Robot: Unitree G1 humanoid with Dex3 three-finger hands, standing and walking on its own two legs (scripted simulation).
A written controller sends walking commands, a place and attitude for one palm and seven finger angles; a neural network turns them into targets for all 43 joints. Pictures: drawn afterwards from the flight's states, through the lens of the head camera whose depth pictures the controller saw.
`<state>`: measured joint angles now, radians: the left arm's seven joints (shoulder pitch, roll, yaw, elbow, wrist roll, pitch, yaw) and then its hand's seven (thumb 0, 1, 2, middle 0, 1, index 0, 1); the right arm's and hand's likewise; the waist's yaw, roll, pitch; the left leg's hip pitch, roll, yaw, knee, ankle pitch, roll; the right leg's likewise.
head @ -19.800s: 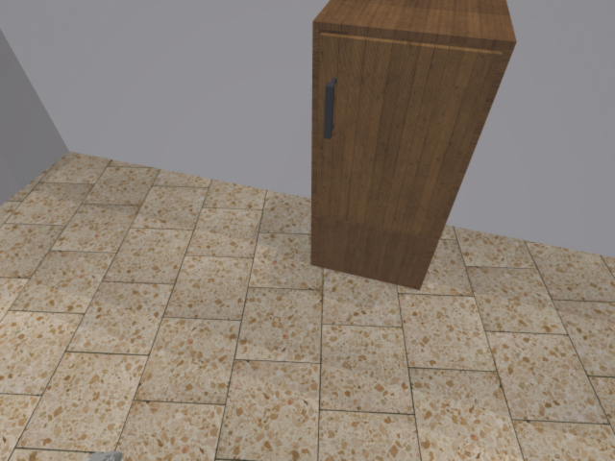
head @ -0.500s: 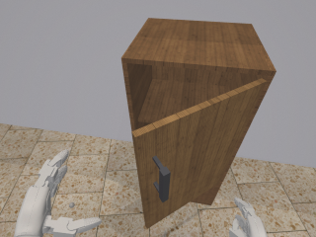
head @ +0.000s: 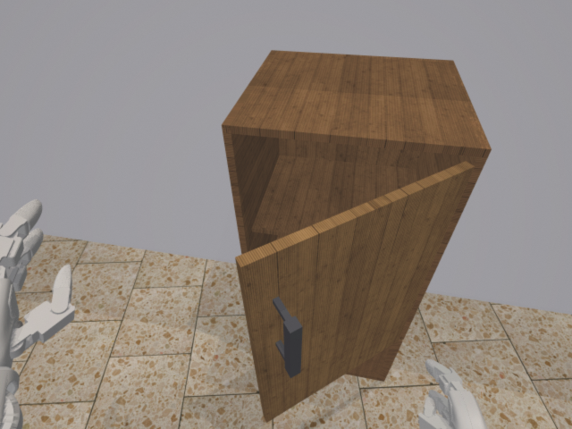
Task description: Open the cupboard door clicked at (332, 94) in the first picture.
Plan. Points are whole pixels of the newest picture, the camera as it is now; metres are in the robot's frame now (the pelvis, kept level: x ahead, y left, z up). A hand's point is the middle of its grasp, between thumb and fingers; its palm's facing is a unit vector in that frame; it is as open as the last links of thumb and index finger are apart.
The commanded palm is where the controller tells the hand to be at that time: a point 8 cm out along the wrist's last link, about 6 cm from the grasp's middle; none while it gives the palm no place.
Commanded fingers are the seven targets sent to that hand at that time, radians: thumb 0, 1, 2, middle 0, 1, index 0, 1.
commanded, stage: draw the hand back to the body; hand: left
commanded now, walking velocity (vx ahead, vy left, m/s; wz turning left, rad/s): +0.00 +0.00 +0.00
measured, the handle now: (286, 338) +0.26 +0.04 -0.02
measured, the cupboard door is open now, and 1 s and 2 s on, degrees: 40 40 40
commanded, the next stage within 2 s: step back with the hand held close in 0.32 s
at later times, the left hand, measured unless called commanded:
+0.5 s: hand (76, 312) +0.17 +0.24 +0.17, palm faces +0.45 -0.80 -0.39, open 7.4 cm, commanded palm +0.13 +0.28 +0.18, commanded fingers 0.00 0.90 0.90 -0.20 -0.30 -0.20 -0.30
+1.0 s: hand (41, 350) +0.14 +0.26 +0.16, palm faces +0.37 -0.78 -0.51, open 7.4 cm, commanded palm +0.08 +0.30 +0.18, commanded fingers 0.00 0.90 0.90 -0.20 -0.30 -0.20 -0.30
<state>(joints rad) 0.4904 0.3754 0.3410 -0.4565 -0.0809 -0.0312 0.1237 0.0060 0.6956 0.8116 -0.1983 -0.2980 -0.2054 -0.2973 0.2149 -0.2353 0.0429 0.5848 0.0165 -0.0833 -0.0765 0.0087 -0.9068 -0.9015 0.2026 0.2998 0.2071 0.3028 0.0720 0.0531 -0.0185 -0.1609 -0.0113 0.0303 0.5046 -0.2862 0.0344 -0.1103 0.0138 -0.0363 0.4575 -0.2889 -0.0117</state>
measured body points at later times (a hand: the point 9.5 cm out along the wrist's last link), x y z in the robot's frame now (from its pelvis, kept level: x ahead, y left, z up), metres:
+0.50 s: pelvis -0.01 -0.02 +0.00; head -0.04 -0.04 +0.45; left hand +0.15 +0.28 +0.19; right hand +0.18 -0.24 -0.08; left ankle +0.00 +0.09 -0.74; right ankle -0.02 -0.11 -0.74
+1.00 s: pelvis -0.07 +0.01 +0.00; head -0.06 +0.00 +0.45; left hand +0.11 +0.30 +0.19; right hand +0.10 -0.24 -0.08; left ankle +0.00 +0.09 -0.74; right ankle -0.02 -0.11 -0.74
